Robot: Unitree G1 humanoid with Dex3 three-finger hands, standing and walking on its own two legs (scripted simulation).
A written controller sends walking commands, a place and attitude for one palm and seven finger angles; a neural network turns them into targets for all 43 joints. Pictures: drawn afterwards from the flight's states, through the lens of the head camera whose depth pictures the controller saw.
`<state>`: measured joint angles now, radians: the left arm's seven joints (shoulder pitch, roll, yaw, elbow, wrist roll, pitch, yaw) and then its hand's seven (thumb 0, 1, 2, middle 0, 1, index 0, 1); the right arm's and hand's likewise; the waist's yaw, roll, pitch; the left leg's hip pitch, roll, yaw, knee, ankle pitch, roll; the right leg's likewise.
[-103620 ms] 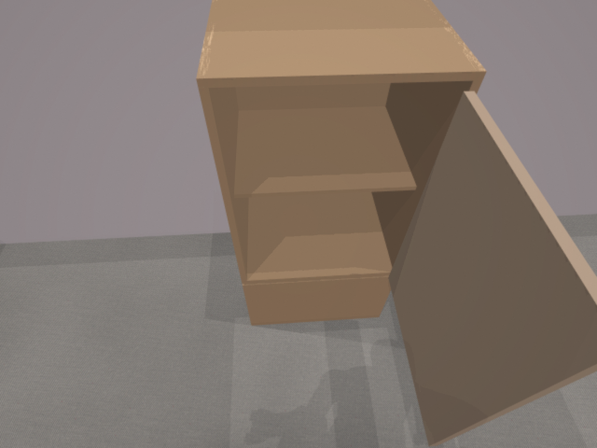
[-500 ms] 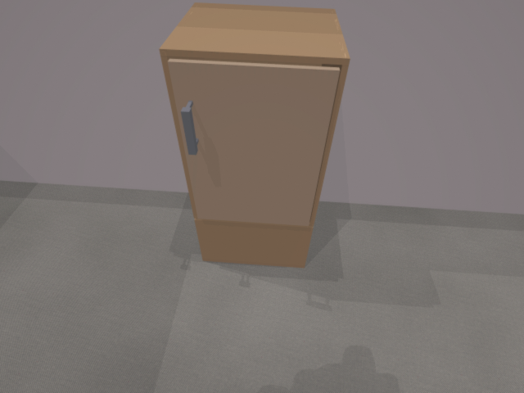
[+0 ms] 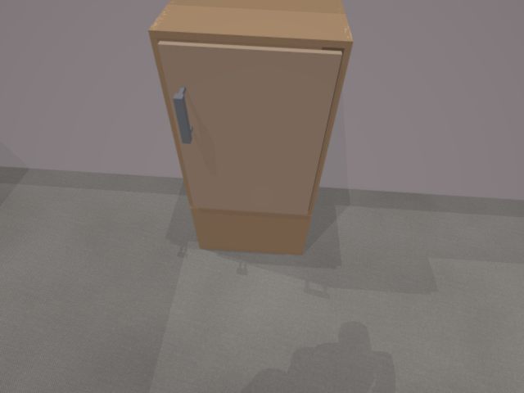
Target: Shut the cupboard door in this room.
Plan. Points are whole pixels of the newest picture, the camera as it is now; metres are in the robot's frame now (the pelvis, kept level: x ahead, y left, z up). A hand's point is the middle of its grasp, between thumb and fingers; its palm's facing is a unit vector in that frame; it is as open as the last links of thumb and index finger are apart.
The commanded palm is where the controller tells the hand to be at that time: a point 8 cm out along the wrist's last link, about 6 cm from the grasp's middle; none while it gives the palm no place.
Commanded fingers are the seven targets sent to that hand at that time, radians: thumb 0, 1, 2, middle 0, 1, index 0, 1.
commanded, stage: look to check the result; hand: left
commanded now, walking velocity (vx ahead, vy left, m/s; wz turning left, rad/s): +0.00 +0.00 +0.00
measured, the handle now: (185, 115) +0.75 +0.25 -0.02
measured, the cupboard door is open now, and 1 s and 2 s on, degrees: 0 0 0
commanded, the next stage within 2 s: stand and wait in 0.30 s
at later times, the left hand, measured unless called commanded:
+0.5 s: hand out of the picture -0.03 +0.17 -0.18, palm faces +0.05 -0.98 -0.20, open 7.4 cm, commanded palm none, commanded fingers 0.00 0.90 0.90 -0.20 -0.30 -0.20 -0.30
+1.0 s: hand out of the picture -0.04 +0.16 -0.18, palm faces +0.05 -0.98 -0.20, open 7.4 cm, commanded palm none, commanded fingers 0.00 0.90 0.90 -0.20 -0.30 -0.20 -0.30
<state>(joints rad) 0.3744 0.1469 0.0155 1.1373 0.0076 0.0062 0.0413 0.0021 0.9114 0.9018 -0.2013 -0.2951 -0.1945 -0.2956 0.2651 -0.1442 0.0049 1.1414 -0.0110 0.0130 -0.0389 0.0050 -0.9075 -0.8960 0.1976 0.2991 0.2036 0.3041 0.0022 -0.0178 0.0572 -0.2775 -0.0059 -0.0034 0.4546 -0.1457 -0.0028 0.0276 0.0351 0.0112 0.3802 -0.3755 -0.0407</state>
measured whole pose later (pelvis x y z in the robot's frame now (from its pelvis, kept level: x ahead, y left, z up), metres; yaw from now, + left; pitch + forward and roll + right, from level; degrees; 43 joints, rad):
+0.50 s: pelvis +0.00 +0.00 +0.00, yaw +0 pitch -2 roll +1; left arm 0.35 0.15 0.01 1.12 0.01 0.00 0.04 0.00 0.91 0.90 -0.20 -0.30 -0.19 -0.30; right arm 0.23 -0.16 0.00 1.13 -0.01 0.01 -0.04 0.00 -0.91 -0.90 0.20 0.30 0.20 0.30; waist 0.01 -0.02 0.04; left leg -0.26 0.00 0.00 0.44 -0.14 -0.01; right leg 0.04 0.04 0.01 0.37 -0.37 -0.05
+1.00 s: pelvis +0.01 -0.01 +0.00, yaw +0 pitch -2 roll +1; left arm 0.37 0.14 0.02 1.13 0.01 0.00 0.05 0.00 0.91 0.90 -0.20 -0.30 -0.19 -0.30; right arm 0.25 -0.16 0.00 1.14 -0.01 0.01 -0.04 0.00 -0.91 -0.90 0.20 0.30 0.20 0.30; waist 0.00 -0.02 0.05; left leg -0.26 0.01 0.00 0.46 -0.16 -0.02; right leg 0.05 0.05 0.01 0.37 -0.38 -0.06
